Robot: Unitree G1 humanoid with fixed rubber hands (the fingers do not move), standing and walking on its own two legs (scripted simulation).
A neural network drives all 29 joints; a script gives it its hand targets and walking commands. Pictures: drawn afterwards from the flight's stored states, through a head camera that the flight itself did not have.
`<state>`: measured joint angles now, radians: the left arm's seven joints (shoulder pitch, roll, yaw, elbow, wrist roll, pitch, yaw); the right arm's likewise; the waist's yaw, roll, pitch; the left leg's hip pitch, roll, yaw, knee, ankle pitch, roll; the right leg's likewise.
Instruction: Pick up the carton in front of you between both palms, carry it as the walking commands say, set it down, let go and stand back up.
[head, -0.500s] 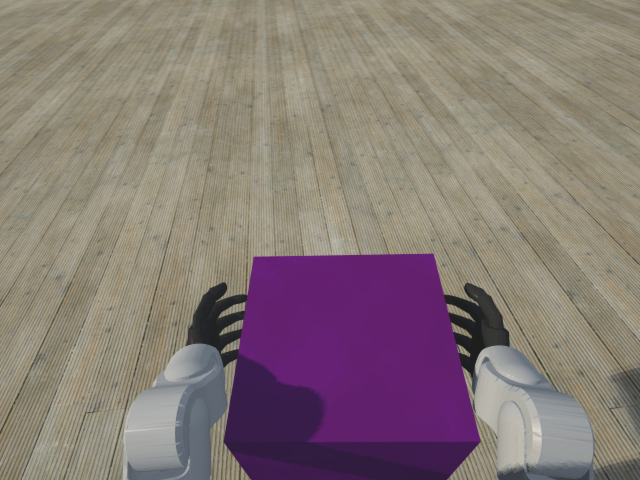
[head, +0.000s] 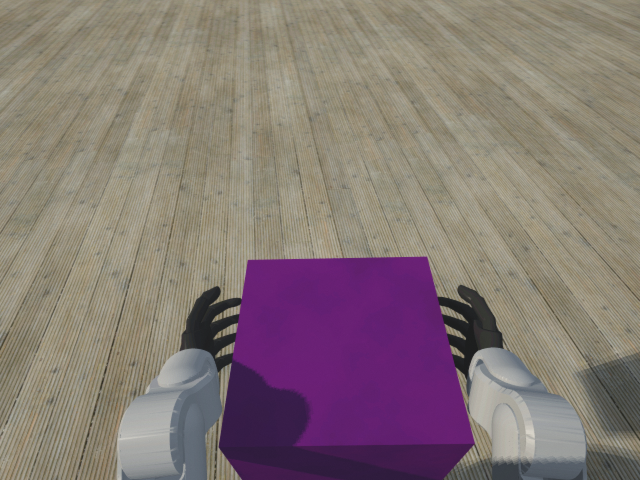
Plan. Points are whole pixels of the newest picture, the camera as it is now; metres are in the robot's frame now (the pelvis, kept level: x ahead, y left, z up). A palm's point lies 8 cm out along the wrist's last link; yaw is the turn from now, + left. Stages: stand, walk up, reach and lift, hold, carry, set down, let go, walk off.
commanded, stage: carry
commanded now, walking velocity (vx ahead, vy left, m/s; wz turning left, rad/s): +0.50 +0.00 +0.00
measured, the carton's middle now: (339, 386) +0.23 +0.00 +0.01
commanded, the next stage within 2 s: none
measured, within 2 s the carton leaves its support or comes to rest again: neither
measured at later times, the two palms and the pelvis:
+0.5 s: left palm (262, 179) +0.54 +0.12 +0.09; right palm (442, 184) +0.55 -0.17 +0.09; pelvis +0.31 -0.03 +0.00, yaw +2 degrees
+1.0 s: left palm (264, 120) +0.73 +0.14 +0.10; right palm (416, 121) +0.73 -0.16 +0.11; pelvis +0.50 -0.01 +0.01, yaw +0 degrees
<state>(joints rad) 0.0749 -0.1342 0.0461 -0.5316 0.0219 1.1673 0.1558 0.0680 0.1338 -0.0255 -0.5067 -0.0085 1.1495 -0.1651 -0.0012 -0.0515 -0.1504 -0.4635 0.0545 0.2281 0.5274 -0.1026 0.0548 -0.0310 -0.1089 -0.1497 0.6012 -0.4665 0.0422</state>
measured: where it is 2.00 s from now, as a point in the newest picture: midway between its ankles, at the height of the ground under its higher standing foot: (328, 427)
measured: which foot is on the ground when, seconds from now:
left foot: down 0.00-0.46, up 0.48-0.78, down 0.80-1.00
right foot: up 0.00-0.42, down 0.44-1.00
